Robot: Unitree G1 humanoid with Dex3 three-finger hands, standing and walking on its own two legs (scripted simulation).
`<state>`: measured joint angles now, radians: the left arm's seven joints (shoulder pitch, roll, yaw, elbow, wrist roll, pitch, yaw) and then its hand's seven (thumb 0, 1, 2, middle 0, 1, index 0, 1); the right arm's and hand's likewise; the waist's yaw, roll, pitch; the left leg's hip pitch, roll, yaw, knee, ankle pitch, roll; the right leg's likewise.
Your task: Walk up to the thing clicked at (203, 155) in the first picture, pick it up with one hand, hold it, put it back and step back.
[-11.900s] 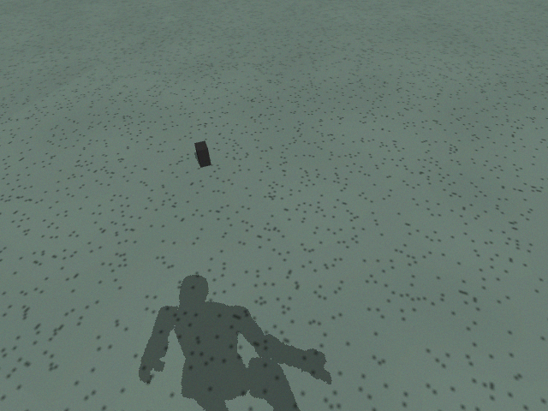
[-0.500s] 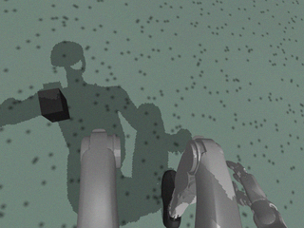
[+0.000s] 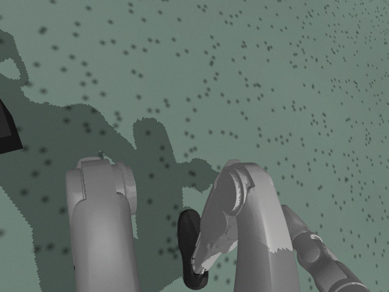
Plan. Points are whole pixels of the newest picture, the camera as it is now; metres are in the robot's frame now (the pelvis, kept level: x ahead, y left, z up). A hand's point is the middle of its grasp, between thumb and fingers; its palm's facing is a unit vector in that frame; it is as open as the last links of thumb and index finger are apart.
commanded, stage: go down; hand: left
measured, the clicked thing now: out of the picture +0.39 +0.37 -0.24
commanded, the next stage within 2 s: approach in 0.22 s
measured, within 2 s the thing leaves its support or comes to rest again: neither
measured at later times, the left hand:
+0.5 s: hand out of the picture +0.27 +0.51 -0.06, palm faces +0.61 -0.79 +0.00, open 17.4 cm
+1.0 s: hand out of the picture +0.33 +0.43 -0.17, palm faces +0.59 -0.81 +0.00, open 17.5 cm
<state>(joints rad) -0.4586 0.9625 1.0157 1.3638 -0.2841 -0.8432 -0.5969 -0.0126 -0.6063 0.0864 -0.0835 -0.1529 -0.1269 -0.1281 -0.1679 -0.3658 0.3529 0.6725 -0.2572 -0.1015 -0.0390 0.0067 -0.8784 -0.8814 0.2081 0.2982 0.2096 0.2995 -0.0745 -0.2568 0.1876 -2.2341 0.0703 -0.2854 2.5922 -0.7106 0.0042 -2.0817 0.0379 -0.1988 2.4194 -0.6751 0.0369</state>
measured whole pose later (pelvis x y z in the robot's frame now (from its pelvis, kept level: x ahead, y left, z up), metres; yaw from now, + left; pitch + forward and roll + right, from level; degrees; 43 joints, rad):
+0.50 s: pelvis +0.00 +0.00 +0.00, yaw +1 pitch +19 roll -13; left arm -0.46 0.98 0.96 1.22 -0.35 -0.70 -0.61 -0.01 -0.61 0.07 -0.06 -0.14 -0.11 -0.11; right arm -0.08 -0.38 0.30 0.66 -0.18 -0.05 0.00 0.01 -0.90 -0.88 0.21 0.30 0.21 0.30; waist -0.04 -0.18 0.12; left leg -2.26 0.07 -0.25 2.58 -0.69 0.02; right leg -2.10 0.03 -0.18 2.42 -0.67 0.04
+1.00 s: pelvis +0.00 +0.00 -0.02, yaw -1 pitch +16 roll -13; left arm -0.51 0.91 0.92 1.37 -0.24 -0.90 -0.41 -0.01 -0.61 0.03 -0.08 -0.08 -0.13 -0.06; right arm -0.16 -0.38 0.39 0.63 -0.27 -0.02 0.03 0.01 -0.91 -0.89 0.21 0.30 0.21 0.30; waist -0.12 -0.26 0.23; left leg -2.24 0.07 -0.32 2.66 -0.73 -0.01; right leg -2.10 0.05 -0.21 2.47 -0.67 0.04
